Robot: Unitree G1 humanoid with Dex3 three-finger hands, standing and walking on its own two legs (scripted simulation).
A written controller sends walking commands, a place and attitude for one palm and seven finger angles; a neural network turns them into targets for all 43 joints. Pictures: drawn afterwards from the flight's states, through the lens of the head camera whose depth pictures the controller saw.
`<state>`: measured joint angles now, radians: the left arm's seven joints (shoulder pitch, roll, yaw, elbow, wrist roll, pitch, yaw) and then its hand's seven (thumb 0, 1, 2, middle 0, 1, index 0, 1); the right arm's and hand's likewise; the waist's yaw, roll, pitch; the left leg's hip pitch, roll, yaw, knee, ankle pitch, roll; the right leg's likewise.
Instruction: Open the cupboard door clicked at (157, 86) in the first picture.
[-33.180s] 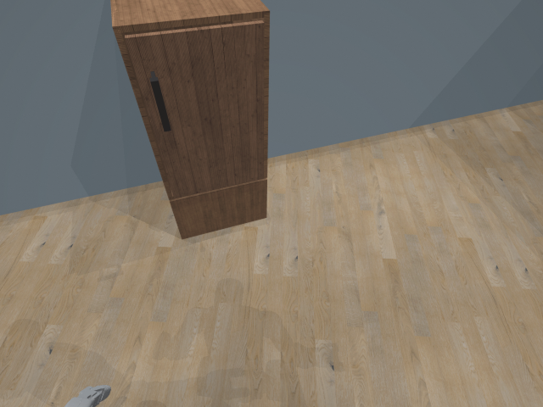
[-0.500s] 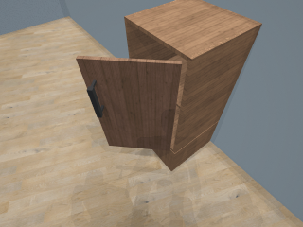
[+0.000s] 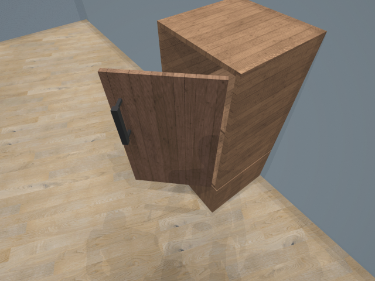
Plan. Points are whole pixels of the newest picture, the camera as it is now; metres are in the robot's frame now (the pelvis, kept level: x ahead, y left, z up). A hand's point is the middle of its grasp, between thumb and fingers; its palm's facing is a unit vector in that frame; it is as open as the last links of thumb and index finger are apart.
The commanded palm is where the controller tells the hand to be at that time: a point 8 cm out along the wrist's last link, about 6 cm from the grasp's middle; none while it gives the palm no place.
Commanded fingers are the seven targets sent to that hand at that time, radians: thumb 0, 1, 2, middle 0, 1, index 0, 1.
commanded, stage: raise the hand with hooked fingers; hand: left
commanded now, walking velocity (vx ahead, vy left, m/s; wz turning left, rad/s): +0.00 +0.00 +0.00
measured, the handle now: (122, 122) +0.57 +0.25 -0.05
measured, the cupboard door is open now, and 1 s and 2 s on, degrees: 46 46 46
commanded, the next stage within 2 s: none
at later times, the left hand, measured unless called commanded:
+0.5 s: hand out of the picture +0.13 +0.19 -0.08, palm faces -0.07 -1.00 +0.04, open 8.6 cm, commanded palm +0.12 +0.26 -0.06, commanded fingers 0.00 0.36 0.67 -0.24 -0.64 -0.24 -0.64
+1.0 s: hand (66, 266) +0.15 +0.26 -0.05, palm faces +0.02 -1.00 -0.08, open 11.7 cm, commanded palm +0.14 +0.31 -0.05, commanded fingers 0.00 -0.22 0.42 -0.28 -1.02 -0.28 -1.02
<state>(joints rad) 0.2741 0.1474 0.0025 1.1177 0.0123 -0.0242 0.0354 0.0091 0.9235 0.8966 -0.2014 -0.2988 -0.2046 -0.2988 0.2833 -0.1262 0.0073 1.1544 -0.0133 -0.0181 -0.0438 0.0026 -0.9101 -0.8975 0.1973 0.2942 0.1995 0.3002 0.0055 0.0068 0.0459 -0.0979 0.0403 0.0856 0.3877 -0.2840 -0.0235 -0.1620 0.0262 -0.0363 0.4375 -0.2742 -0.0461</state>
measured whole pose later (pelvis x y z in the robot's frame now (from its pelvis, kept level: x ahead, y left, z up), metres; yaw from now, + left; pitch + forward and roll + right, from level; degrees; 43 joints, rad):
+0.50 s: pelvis -0.06 +0.01 -0.09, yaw +3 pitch +13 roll +1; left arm 0.33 0.19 0.12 0.27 -0.23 -0.55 -0.41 0.01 0.59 0.76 -0.23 -0.50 -0.23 -0.50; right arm 0.12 -0.31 -0.08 0.46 0.01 -0.25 0.00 0.01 -0.91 -0.90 0.20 0.29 0.20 0.30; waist 0.02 -0.08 -0.13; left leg -0.81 0.01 0.04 1.11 -0.53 0.01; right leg -0.85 -0.04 -0.06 1.13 -0.51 -0.03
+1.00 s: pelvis -0.08 +0.04 -0.09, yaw +3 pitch +15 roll -3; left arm 0.29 0.30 0.25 0.06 -0.29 -0.36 -0.33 0.00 0.00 0.51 -0.27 -0.88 -0.27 -0.88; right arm 0.30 -0.25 0.03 0.54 0.02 -0.20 -0.05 0.01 -0.90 -0.90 0.20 0.30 0.21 0.30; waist -0.01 0.02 -0.12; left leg -0.93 0.02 0.01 1.18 -0.52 0.04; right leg -0.92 -0.03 -0.09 1.11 -0.46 0.00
